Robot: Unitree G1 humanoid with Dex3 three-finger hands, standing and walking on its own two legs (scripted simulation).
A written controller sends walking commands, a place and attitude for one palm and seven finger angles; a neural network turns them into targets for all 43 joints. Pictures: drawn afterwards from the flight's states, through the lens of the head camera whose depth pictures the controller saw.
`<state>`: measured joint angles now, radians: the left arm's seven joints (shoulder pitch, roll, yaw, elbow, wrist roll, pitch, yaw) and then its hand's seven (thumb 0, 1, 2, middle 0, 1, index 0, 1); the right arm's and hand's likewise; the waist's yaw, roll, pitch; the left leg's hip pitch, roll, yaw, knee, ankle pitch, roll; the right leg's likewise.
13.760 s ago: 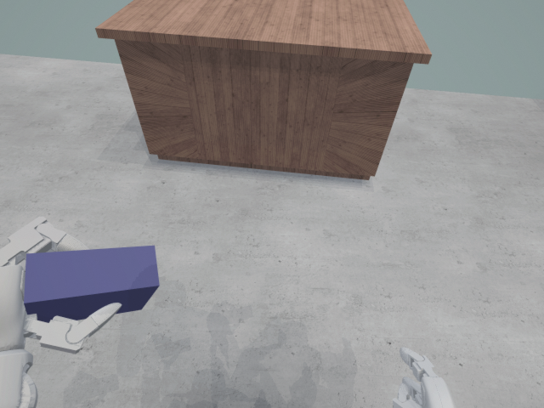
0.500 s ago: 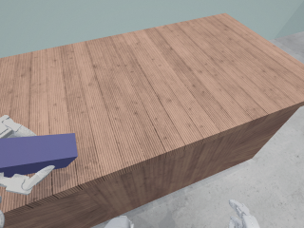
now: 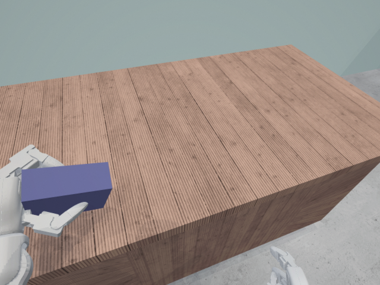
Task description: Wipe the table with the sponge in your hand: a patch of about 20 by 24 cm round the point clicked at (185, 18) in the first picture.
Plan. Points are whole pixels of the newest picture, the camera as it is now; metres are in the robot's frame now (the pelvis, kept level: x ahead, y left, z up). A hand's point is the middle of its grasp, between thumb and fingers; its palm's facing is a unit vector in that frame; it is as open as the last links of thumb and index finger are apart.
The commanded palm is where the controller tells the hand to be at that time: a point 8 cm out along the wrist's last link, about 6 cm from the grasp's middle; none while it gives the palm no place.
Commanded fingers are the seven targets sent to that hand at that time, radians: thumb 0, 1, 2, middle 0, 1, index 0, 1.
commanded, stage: come to a stop and stand still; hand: left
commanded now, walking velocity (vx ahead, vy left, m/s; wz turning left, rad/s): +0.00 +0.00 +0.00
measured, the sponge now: (81, 190) +0.23 +0.22 +0.13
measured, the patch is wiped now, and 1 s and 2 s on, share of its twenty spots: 0.00 0.00 0.00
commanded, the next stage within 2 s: look again from close up in 0.48 s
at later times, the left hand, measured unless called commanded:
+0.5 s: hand (54, 179) +0.23 +0.26 +0.16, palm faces +0.40 -0.85 -0.35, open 9.3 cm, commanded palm +0.18 +0.29 +0.18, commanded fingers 0.00 0.10 1.30 -1.20 -1.60 -1.20 -1.60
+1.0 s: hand (34, 173) +0.24 +0.30 +0.16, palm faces +0.38 -0.84 -0.40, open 9.3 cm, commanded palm +0.17 +0.32 +0.18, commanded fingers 0.00 0.10 1.30 -1.20 -1.60 -1.20 -1.60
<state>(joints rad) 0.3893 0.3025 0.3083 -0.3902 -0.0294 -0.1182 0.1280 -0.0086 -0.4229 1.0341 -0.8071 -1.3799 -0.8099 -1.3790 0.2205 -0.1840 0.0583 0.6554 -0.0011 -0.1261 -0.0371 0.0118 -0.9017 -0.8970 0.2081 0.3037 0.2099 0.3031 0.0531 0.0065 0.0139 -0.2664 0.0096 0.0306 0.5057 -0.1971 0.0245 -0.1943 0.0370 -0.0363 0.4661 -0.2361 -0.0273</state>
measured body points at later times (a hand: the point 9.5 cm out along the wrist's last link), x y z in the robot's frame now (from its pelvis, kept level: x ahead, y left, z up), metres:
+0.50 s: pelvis +0.02 +0.01 +0.01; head +0.02 +0.02 +0.46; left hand +0.20 +0.30 +0.18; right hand +0.20 -0.21 -0.06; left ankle +0.05 +0.10 -0.74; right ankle +0.01 -0.10 -0.74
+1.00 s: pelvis +0.01 +0.04 +0.00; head +0.05 +0.07 +0.45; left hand +0.21 +0.34 +0.18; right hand +0.18 -0.19 -0.07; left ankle +0.05 +0.10 -0.74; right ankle +0.01 -0.10 -0.74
